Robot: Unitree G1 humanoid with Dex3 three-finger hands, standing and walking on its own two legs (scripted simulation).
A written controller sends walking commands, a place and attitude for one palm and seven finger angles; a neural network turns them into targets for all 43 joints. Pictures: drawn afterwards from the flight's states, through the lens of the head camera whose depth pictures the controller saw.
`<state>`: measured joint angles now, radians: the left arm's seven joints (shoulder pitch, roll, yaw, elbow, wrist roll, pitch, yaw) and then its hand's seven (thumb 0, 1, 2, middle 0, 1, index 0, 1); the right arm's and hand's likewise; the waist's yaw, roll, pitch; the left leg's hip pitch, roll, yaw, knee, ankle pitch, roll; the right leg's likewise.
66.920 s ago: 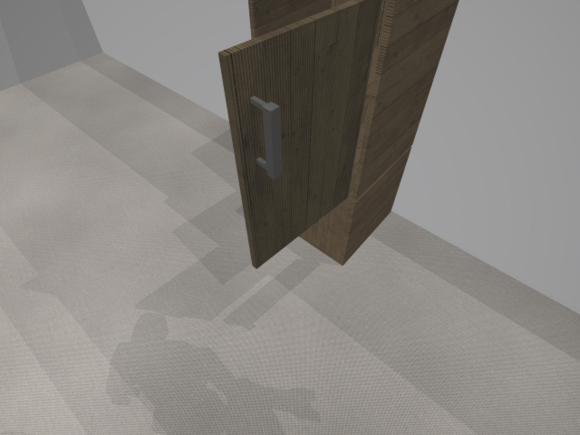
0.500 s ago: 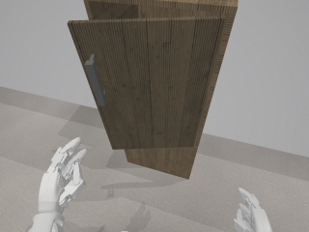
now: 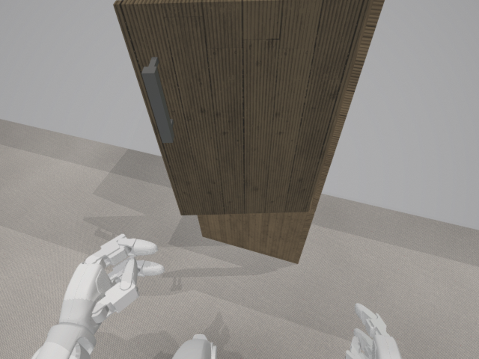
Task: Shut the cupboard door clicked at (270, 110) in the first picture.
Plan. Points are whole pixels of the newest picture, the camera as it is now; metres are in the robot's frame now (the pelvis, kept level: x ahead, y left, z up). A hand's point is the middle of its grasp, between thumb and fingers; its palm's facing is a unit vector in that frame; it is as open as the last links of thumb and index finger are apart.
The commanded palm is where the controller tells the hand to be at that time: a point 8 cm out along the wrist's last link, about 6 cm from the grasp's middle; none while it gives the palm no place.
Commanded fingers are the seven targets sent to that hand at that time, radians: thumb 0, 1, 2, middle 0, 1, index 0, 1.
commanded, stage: raise the hand and make a fist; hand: left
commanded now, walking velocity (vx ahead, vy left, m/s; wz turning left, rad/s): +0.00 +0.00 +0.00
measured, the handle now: (161, 102) +0.53 +0.18 +0.15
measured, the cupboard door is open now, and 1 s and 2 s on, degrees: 19 19 19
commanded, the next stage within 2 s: bring the fist close to the handle in 1.14 s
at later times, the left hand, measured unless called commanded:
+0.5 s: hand (71, 269) +0.21 +0.22 +0.13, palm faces +0.12 -0.99 -0.04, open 3.1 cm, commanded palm +0.18 +0.26 +0.13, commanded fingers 0.00 0.90 0.90 -1.30 -1.50 -1.30 -1.50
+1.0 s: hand (99, 257) +0.23 +0.19 +0.13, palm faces +0.03 -1.00 -0.02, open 3.1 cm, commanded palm +0.20 +0.25 +0.15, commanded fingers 0.00 0.90 0.90 -1.30 -1.50 -1.30 -1.50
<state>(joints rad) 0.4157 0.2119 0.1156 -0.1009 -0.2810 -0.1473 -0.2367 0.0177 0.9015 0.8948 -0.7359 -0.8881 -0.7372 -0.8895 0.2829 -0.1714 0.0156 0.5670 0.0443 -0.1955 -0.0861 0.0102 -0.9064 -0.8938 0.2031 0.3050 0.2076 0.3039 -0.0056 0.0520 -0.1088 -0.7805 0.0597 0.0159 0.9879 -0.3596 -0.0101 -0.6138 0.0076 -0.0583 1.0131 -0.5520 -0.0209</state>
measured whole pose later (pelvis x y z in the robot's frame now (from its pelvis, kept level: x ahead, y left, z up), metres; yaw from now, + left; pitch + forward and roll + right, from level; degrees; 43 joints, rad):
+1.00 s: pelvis +0.01 +0.00 +0.04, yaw +1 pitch +1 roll -1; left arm 0.33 0.24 0.16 -0.14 -0.29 -0.05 -0.22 0.02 0.90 0.90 -1.30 -1.50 -1.30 -1.50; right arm 0.27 -0.26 0.05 0.59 0.04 -0.26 -0.08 0.01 -0.91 -0.89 0.20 0.30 0.21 0.30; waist 0.02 0.05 -0.05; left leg -0.48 0.04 0.01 0.71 -0.25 0.00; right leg -0.30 0.00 -0.07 0.71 -0.43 -0.01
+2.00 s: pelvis +0.02 +0.00 +0.04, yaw +0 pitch +3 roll +0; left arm -0.22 0.19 0.11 0.31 -0.20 -0.07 -0.08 0.02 0.90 0.90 -1.30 -1.50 -1.30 -1.50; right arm 0.23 -0.25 0.03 0.66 0.04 -0.15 -0.06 0.01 -0.91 -0.89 0.20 0.30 0.20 0.30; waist -0.01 0.04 -0.04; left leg -0.48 0.04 0.03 0.68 -0.25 -0.01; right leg -0.33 0.00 -0.05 0.71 -0.44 -0.02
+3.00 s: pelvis +0.01 +0.00 +0.04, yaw +0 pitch +6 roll -1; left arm -0.66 0.27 0.18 0.84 -0.16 -0.22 -0.09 0.02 0.90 0.90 -1.30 -1.50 -1.30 -1.50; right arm 0.26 -0.25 0.02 0.68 0.04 -0.07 -0.05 0.00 -0.91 -0.89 0.20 0.30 0.21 0.30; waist -0.06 0.03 -0.04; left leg -0.57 0.05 0.03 0.71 -0.25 -0.01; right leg -0.41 0.01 -0.05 0.73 -0.42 -0.02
